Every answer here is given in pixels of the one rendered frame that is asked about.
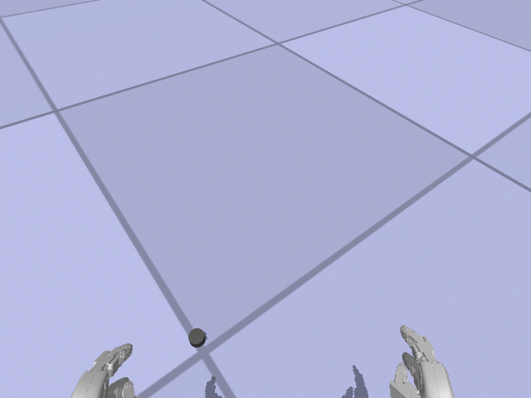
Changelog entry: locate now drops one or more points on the left robot hand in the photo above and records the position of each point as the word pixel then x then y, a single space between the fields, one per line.
pixel 95 383

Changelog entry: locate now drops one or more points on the right robot hand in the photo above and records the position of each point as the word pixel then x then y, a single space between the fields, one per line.
pixel 430 376

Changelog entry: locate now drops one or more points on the tin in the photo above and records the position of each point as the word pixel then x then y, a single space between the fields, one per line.
pixel 196 337

